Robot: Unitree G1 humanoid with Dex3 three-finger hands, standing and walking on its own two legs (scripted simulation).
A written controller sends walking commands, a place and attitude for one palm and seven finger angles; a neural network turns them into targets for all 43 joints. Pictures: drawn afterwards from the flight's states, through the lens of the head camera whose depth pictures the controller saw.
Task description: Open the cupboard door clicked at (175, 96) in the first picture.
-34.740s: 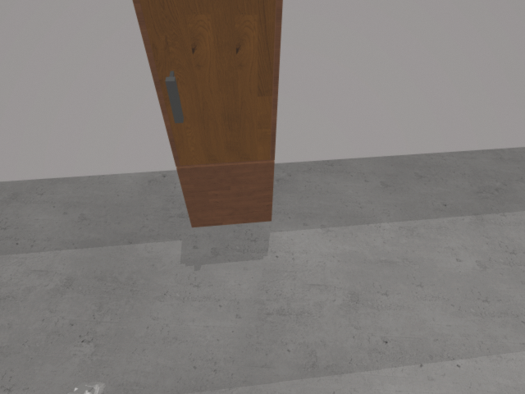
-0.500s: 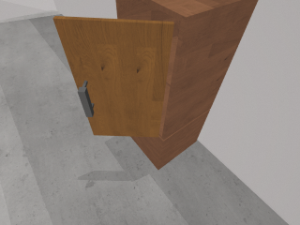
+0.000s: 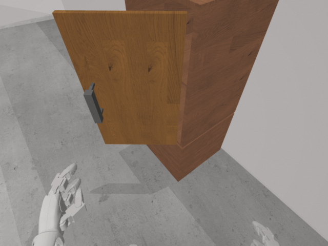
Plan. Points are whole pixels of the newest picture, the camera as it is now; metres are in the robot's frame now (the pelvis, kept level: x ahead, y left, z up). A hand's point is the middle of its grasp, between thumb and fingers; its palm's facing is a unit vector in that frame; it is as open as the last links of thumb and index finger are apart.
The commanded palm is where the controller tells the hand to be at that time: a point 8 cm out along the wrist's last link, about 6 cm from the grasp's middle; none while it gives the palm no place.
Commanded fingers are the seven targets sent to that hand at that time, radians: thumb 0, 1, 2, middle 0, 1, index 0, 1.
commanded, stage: raise the hand with hooked fingers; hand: left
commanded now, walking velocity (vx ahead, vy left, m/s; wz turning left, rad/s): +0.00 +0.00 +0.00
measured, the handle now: (95, 103) +0.57 +0.27 -0.02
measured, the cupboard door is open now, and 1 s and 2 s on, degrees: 52 52 52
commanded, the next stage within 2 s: move the hooked fingers beside the handle in 1.90 s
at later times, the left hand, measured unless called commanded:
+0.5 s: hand (77, 218) +0.20 +0.22 -0.03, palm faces -0.02 -1.00 -0.04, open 10.2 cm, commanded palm +0.17 +0.28 -0.02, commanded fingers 0.00 0.06 0.54 -0.26 -0.84 -0.26 -0.84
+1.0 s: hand (56, 206) +0.22 +0.27 -0.02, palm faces +0.03 -1.00 -0.05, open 13.1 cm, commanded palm +0.20 +0.32 -0.01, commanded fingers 0.00 -0.50 0.30 -0.30 -1.20 -0.30 -1.20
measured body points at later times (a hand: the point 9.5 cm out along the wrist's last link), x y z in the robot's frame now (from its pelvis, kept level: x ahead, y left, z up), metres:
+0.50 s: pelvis -0.05 -0.01 -0.08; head +0.02 +0.00 +0.36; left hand +0.19 +0.27 -0.03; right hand +0.13 -0.24 -0.17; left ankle +0.06 +0.13 -0.71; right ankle -0.05 -0.11 -0.71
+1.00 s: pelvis -0.04 +0.03 -0.06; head +0.02 +0.05 +0.38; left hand +0.21 +0.32 -0.01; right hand +0.13 -0.22 -0.13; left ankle +0.06 +0.13 -0.71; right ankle -0.05 -0.11 -0.71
